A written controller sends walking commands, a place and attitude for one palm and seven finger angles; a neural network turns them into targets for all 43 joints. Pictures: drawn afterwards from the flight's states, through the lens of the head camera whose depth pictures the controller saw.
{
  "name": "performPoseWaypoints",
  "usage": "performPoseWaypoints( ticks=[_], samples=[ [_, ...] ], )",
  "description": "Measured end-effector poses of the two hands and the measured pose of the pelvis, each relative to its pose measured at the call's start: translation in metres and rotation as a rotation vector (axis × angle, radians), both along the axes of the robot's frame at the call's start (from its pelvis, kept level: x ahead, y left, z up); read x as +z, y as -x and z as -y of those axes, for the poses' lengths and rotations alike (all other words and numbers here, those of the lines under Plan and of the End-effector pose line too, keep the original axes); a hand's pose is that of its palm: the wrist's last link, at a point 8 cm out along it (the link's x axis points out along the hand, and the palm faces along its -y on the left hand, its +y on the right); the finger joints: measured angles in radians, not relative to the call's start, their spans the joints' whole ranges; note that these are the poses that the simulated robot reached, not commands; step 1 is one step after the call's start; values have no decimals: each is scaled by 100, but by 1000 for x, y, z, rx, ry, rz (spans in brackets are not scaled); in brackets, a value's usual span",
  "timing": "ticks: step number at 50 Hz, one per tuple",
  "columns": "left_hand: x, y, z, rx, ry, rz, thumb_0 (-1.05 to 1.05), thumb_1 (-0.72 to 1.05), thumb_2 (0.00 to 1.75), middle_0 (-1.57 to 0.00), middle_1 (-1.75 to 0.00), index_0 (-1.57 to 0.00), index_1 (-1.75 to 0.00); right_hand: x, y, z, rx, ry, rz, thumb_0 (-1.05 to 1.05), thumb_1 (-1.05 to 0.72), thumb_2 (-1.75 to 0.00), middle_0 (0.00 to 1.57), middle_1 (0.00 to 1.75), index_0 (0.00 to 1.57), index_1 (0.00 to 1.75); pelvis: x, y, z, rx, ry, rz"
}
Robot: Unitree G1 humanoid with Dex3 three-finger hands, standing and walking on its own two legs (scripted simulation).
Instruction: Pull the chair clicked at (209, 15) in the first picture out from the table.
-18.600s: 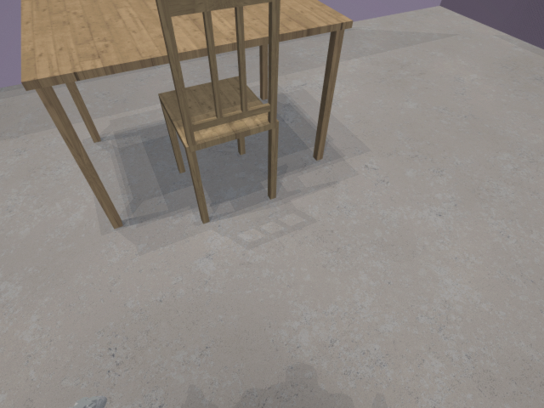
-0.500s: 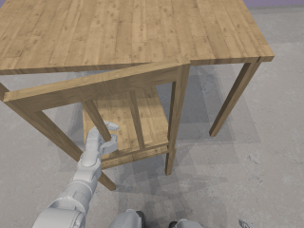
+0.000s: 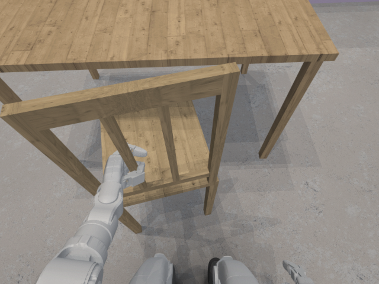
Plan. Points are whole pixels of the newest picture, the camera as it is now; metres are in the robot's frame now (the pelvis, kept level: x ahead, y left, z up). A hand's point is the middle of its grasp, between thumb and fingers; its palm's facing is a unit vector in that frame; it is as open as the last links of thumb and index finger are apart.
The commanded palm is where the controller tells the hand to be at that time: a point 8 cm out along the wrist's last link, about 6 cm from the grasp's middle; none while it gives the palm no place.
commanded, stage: step backward, pulling the chair out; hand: left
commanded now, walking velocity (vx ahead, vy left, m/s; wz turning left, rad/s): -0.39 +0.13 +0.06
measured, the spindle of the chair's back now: (129, 159) +0.38 +0.15 -0.03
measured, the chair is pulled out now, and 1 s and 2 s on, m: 0.20 0.30 0.39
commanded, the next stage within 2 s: none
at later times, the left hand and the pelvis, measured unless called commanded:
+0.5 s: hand (133, 195) +0.30 +0.14 -0.05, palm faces +0.01 -0.98 -0.18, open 5.3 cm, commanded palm +0.29 +0.19 -0.05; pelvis -0.06 +0.01 +0.00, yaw +2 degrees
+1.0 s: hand (128, 213) +0.26 +0.14 -0.05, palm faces +0.00 -0.98 -0.18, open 5.3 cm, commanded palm +0.25 +0.19 -0.05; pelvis -0.10 +0.02 +0.00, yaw +2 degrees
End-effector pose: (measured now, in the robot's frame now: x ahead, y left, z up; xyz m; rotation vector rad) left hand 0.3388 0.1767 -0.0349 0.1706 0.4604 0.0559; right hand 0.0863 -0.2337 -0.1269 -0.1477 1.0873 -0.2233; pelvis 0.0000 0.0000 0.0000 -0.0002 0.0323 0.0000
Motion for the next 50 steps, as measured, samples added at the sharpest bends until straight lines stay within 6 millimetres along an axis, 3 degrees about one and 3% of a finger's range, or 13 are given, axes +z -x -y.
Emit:
performPoseWaypoints(
  ticks=[9, 13, 23, 35, 43, 50],
  samples=[
    [1, 19, -4, -7, 20, -23, 5, 70, 80, -29, -119, -50, -145, 8, 28, 20, 35, 114, -63, 1, -90, -90, 21, 30, 20, 30, 3, 21, -18, 67, -17, -35],
    [1, 28, -9, -42, 22, -20, 5, 70, 78, -27, -120, -50, -145, 18, 35, 18, 21, 144, -52, 1, -90, -90, 20, 30, 20, 30, 5, 33, -24, 41, -37, -22],
    [0, 51, -11, -11, -2, 2, 4, 68, 81, -32, -120, -50, -145, 4, 45, 1, 11, 43, -11, 1, -90, -90, 20, 30, 20, 30, -1, 51, -10, 33, -14, -9],
    [1, 79, -15, -31, 8, -8, 4, 70, 78, -29, -121, -50, -145, 13, 85, 5, 3, 99, -35, 1, -90, -90, 20, 30, 20, 30, 3, 73, -23, 30, -12, -8],
    [1, 86, -15, -3, -7, -1, 4, 68, 81, -32, -120, -50, -145, 4, 98, 8, -4, 69, -48, 1, -90, -90, 21, 30, 20, 30, 0, 88, -11, 32, -4, -6],
    [1, 95, -16, -17, -2, -3, 4, 69, 79, -30, -120, -50, -145, 13, 110, 13, -12, 120, -30, 1, -90, -90, 21, 30, 20, 30, 2, 101, -23, 31, -8, -6]
  ],
)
